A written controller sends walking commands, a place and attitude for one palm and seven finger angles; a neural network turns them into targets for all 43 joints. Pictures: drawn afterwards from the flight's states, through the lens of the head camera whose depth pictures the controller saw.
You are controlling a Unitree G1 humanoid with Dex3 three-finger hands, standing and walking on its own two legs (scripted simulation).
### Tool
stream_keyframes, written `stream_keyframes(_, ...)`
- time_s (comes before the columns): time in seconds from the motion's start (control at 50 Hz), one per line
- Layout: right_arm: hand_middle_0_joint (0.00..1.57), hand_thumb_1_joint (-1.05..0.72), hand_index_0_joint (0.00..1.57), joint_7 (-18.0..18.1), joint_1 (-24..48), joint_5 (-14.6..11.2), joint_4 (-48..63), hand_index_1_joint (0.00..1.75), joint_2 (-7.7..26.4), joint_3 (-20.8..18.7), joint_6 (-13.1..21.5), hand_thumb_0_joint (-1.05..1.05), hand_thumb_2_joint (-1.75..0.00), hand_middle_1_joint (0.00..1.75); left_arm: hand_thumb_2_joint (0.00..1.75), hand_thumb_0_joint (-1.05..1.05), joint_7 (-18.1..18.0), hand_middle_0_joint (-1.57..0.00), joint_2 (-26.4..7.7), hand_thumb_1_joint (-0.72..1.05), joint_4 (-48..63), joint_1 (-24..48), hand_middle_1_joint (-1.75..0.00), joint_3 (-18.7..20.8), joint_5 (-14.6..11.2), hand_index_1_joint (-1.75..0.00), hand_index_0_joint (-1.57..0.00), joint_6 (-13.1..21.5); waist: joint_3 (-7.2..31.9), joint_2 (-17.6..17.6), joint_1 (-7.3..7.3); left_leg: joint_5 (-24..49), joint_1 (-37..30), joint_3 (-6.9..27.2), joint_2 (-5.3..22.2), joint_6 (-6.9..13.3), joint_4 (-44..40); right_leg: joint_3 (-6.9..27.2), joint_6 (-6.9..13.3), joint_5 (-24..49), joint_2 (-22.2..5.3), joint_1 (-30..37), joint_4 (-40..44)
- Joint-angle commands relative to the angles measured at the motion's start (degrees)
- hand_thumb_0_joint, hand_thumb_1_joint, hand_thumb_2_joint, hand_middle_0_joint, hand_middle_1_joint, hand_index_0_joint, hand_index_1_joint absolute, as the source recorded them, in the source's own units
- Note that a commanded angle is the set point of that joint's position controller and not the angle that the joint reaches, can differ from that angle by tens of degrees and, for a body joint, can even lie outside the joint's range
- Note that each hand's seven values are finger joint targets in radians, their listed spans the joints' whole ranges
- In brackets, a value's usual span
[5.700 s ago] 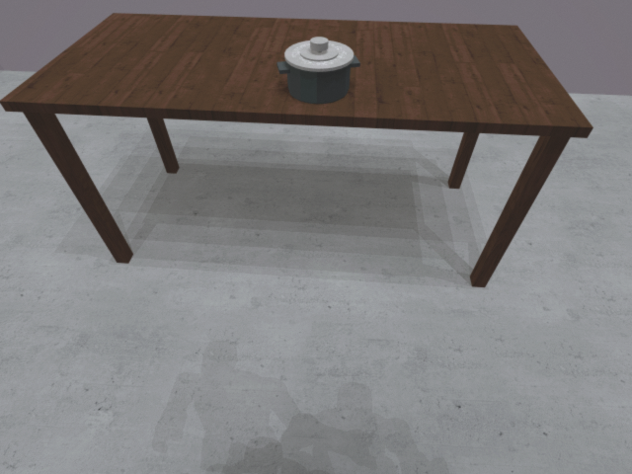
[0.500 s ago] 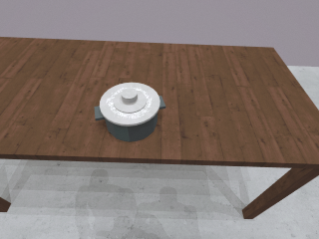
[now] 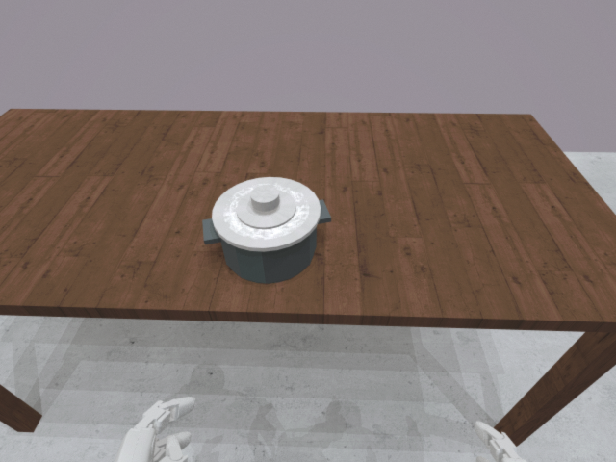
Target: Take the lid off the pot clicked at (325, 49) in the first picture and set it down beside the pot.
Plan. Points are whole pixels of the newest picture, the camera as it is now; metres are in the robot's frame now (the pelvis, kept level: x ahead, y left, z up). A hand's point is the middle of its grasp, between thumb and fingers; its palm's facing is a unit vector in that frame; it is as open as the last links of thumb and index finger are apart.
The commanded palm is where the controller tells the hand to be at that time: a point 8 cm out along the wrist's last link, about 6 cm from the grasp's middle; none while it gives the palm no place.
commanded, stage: lift the closed hand beside the body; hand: left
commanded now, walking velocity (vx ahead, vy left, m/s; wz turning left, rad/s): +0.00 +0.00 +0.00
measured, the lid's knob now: (265, 197) +0.50 +0.10 +0.09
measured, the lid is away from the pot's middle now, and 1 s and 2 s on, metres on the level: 0.00 0.00 0.00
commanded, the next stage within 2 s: raise the hand higher, near the body in 0.36 s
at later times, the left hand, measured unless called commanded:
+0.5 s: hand (131, 460) +0.13 +0.21 +0.01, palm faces +0.28 -0.88 -0.37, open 3.1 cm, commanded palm +0.08 +0.25 +0.04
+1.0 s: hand (108, 413) +0.16 +0.22 +0.07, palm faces +0.32 -0.86 -0.39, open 3.1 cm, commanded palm +0.11 +0.26 +0.10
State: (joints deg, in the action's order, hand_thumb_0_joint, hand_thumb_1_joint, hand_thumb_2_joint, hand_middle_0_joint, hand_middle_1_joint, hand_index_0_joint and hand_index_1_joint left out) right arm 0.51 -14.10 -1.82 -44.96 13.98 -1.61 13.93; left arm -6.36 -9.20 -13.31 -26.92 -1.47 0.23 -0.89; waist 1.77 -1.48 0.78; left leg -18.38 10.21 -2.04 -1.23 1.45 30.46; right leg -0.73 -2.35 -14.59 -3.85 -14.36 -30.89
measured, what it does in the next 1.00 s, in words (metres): stands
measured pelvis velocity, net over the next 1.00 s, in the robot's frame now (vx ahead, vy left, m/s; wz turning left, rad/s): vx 0.02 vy -0.01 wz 0.02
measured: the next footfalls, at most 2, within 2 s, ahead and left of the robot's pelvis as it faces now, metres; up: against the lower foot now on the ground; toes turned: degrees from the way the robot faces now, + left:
none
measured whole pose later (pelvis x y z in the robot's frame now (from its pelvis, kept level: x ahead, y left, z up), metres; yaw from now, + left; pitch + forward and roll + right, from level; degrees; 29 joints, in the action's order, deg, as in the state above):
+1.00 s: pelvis +0.02 -0.01 +0.00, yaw +1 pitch -2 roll -1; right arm 3.8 -9.8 -0.6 -34.1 11.0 -0.5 12.2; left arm -4.9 -15.4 19.3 -37.8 9.9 -0.3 5.1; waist -0.3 -2.5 -4.1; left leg -19.4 8.2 -0.3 0.4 0.4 30.0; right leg -2.7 -1.5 -15.3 -2.4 -11.0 -29.0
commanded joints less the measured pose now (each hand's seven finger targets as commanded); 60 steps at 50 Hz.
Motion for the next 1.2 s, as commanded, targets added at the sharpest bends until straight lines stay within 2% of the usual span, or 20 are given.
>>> stream_keyframes(0.0, 0.2, -0.9, 0.2, 0.1, 9.8, -0.3, 17.4, 0.3, 4.2, -1.8, 1.1, 0.0, -0.9, 0.3, 0.9, 0.0, 1.0, -0.82, -6.3, 0.9, 12.5, -10.4, -0.97, 6.2, -0.1, -0.97, -0.82, 5.0, -8.2, 4.6, -3.26, 1.6, 10.1, 1.7, 1.3, -1.6, -7.7, -3.5, 3.4, -2.2, 2.8, 0.4, 5.2)
stream_keyframes(0.08, 0.2, -0.9, 0.2, 1.3, 8.4, 0.1, 21.2, 0.3, 3.6, -1.5, -0.1, 0.0, -0.9, 0.3, 0.9, 0.0, 1.1, -0.99, -9.1, 0.9, 23.7, -5.7, -1.16, 9.3, -0.6, -1.16, -0.99, 8.1, -3.9, -3.0, -2.23, 1.8, 7.1, 0.7, 0.8, -1.2, -5.7, -2.6, 3.3, -0.8, 2.9, -0.2, 5.6)
stream_keyframes(0.16, 0.2, -0.9, 0.2, 2.2, 7.1, 0.9, 22.4, 0.3, 3.3, -0.9, -0.8, 0.0, -0.9, 0.3, 0.9, 0.0, 1.5, -1.17, -6.7, 0.9, 26.4, -5.6, -1.36, 7.2, -0.9, -1.36, -1.17, 8.0, -1.2, -1.0, -1.34, 6.4, 5.7, 0.2, 0.2, -0.6, -3.4, -2.5, 2.8, 4.1, 3.2, -0.1, 5.1)
stream_keyframes(0.18, 0.2, -0.9, 0.2, 2.3, 6.9, 0.9, 22.6, 0.3, 3.5, -1.1, -1.0, 0.0, -0.9, 0.3, 0.9, 0.0, 1.4, -1.21, -7.8, 0.9, 27.2, -4.5, -1.4, 8.4, -0.9, -1.4, -1.21, 8.1, -0.1, -0.1, -0.84, 6.6, 5.1, 0.2, 0.2, -0.5, -2.7, -2.5, 2.7, 4.5, 3.2, -0.4, 5.3)
stream_keyframes(0.22, 0.2, -0.9, 0.2, 3.0, 7.0, 1.1, 23.1, 0.3, 3.3, -1.1, -0.4, 0.0, -0.9, 0.3, 0.9, 0.0, 1.2, -1.3, -9.0, 0.9, 30.1, -4.6, -1.5, 9.2, -0.9, -1.5, -1.3, 8.3, 0.3, -1.8, -1.69, 6.8, 5.1, 0.1, 0.1, -0.3, -2.7, -2.3, 2.7, 4.3, 3.0, 0.4, 5.3)
stream_keyframes(0.26, 0.2, -0.9, 0.2, 3.3, 6.8, 1.3, 23.1, 0.3, 3.0, -1.1, 0.2, 0.0, -0.9, 0.3, 0.9, 0.0, 0.8, -1.3, -10.2, 0.9, 32.1, -7.1, -1.5, 11.0, -1.0, -1.5, -1.3, 8.0, 2.6, -2.6, -2.63, 8.6, 4.3, 0.1, 0.2, -0.2, -2.8, -2.3, 2.8, 6.0, 2.8, 2.3, 4.9)
stream_keyframes(0.28, 0.2, -0.9, 0.2, 3.4, 7.3, 1.3, 22.6, 0.3, 2.9, -1.2, 0.1, 0.0, -0.9, 0.3, 0.9, 0.0, 0.5, -1.3, -11.5, 0.9, 31.3, -8.7, -1.5, 13.0, -0.9, -1.5, -1.3, 7.8, 2.4, -0.9, -2.73, 9.2, 4.4, 0.2, 0.4, -0.3, -2.6, -2.6, 2.7, 6.6, 2.9, 2.8, 5.0)
stream_keyframes(0.3, 0.2, -0.9, 0.2, 3.4, 7.9, 1.3, 22.4, 0.3, 2.8, -1.0, -0.2, 0.0, -0.9, 0.3, 0.9, 0.0, 0.8, -1.3, -9.8, 0.9, 30.6, -10.1, -1.5, 11.8, -1.1, -1.5, -1.3, 7.4, 1.9, 0.0, -2.79, 9.3, 4.8, 0.2, 0.4, -0.2, -2.7, -2.7, 2.6, 6.7, 2.8, 2.8, 5.1)
stream_keyframes(0.4, 0.2, -0.9, 0.2, 3.8, 9.9, 1.1, 21.0, 0.3, 2.6, -1.0, -0.1, 0.0, -0.9, 0.3, 0.9, 0.0, 0.7, -1.3, -11.6, 0.9, 32.8, -11.3, -1.5, 13.7, -0.8, -1.5, -1.3, 7.6, 1.0, -0.8, -3.51, 10.0, 3.9, 0.4, 0.7, -0.2, -3.3, -2.9, 2.6, 6.0, 2.6, 3.3, 5.6)
stream_keyframes(0.52, 0.2, -0.9, 0.2, 4.1, 10.4, 1.0, 19.2, 0.3, 2.6, -1.4, 0.9, 0.0, -0.9, 0.3, 0.9, 0.0, 0.5, -1.3, -12.8, 0.9, 34.3, -12.8, -1.5, 15.4, -0.6, -1.5, -1.3, 8.2, 1.6, 3.1, -4.15, 11.5, 2.7, 1.0, 1.2, 0.1, -4.0, -3.3, 2.3, 6.2, 2.7, 4.1, 5.5)
stream_keyframes(0.6, 0.2, -0.9, 0.2, 4.0, 10.7, 1.0, 18.8, 0.3, 2.4, -1.2, 1.7, 0.0, -0.9, 0.3, 0.9, 0.0, 0.3, -1.3, -13.2, 0.9, 37.2, -12.6, -1.5, 15.6, -0.4, -1.5, -1.3, 8.8, 1.0, 1.0, -4.3, 11.8, 2.0, 1.0, 1.2, 0.1, -4.4, -3.2, 2.3, 5.9, 2.6, 3.9, 5.7)
stream_keyframes(0.64, 0.2, -0.9, 0.2, 4.1, 10.5, 1.0, 18.4, 0.3, 2.2, -1.3, 1.8, 0.0, -0.9, 0.3, 0.9, 0.0, 0.1, -1.3, -13.1, 0.9, 36.2, -12.9, -1.5, 16.1, -0.4, -1.5, -1.3, 8.8, 0.0, 2.2, -4.38, 11.5, 2.0, 0.9, 1.3, 0.1, -4.7, -3.3, 2.2, 5.7, 2.6, 3.6, 5.9)
stream_keyframes(0.7, 0.2, -0.9, 0.2, 4.0, 10.6, 1.0, 18.7, 0.3, 2.2, -1.0, 2.0, 0.0, -0.9, 0.3, 0.9, 0.0, 0.2, -1.3, -13.4, 0.9, 39.7, -12.1, -1.5, 16.2, -0.4, -1.5, -1.3, 9.4, 0.5, -0.4, -4.46, 12.1, 1.1, 1.0, 1.2, 0.0, -4.9, -3.2, 2.4, 6.1, 2.5, 3.9, 5.9)
stream_keyframes(0.82, 0.2, -0.9, 0.2, 3.7, 10.6, 1.0, 18.9, 0.3, 2.1, -1.1, 1.4, 0.0, -0.9, 0.3, 0.9, 0.0, 0.4, -1.3, -13.6, 0.9, 41.3, -11.9, -1.5, 16.9, -0.6, -1.5, -1.3, 9.6, -0.6, 0.8, -4.4, 14.8, 0.7, 0.8, 1.6, -0.2, -5.3, -3.4, 2.4, 9.0, 2.7, 4.4, 5.9)
stream_keyframes(0.86, 0.2, -0.9, 0.2, 3.6, 10.2, 1.2, 19.3, 0.3, 2.2, -0.8, 1.7, 0.0, -0.9, 0.3, 0.9, 0.0, 0.4, -1.3, -13.7, 0.9, 44.7, -10.6, -1.5, 16.6, -0.4, -1.5, -1.3, 10.1, 0.3, -3.0, -4.49, 15.7, -0.2, 1.1, 1.6, -0.3, -5.6, -3.4, 2.6, 9.2, 2.6, 4.9, 5.6)
stream_keyframes(0.92, 0.2, -0.9, 0.2, 3.4, 10.3, 1.1, 19.4, 0.3, 2.0, -0.8, 1.2, 0.0, -0.9, 0.3, 0.9, 0.0, 0.4, -1.3, -13.8, 0.9, 43.7, -11.3, -1.5, 17.6, -0.6, -1.5, -1.3, 9.8, -0.6, -0.7, -4.54, 15.4, 0.4, 1.3, 1.9, -0.4, -6.1, -3.8, 2.5, 9.0, 2.8, 5.1, 5.9)
stream_keyframes(1.0, 0.2, -0.9, 0.2, 3.1, 10.1, 1.4, 20.0, 0.3, 2.2, -0.1, 0.9, 0.0, -0.9, 0.3, 0.9, 0.0, 0.6, -1.3, -14.1, 0.9, 47.5, -8.3, -1.5, 17.1, -0.7, -1.5, -1.3, 10.2, 0.1, -2.5, -4.26, 16.0, -0.3, 1.6, 1.9, -0.6, -6.2, -3.6, 2.7, 9.3, 2.8, 5.5, 6.0)
stream_keyframes(1.08, 0.2, -0.9, 0.2, 2.9, 10.2, 1.4, 19.8, 0.3, 2.4, -0.1, 0.6, 0.0, -0.9, 0.3, 0.9, 0.0, 0.4, -1.3, -15.0, 0.9, 47.5, -8.8, -1.5, 18.8, -0.8, -1.5, -1.3, 9.9, 0.7, -2.4, -4.66, 17.6, -0.9, 1.9, 2.2, -0.8, -6.3, -3.7, 2.7, 10.5, 3.0, 6.3, 5.7)
stream_keyframes(1.12, 0.2, -0.9, 0.2, 3.0, 10.1, 1.4, 19.9, 0.3, 2.3, 0.0, 0.2, 0.0, -0.9, 0.3, 0.9, 0.0, 0.4, -1.3, -14.5, 0.9, 46.7, -7.2, -1.5, 18.2, -1.0, -1.5, -1.3, 9.9, -0.5, -0.1, -4.31, 16.3, -0.2, 1.8, 2.2, -0.6, -6.6, -3.9, 2.6, 9.6, 2.8, 5.8, 6.3)
stream_keyframes(1.18, 0.2, -0.9, 0.2, 3.0, 10.5, 1.4, 19.9, 0.3, 2.5, 0.1, 0.2, 0.0, -0.9, 0.3, 0.9, 0.0, 0.3, -1.3, -16.1, 0.9, 48.5, -6.5, -1.5, 20.2, -1.2, -1.5, -1.3, 10.1, 0.3, -1.4, -4.75, 15.9, -0.5, 1.9, 2.2, -0.6, -6.6, -3.5, 2.7, 9.5, 2.9, 6.6, 6.3)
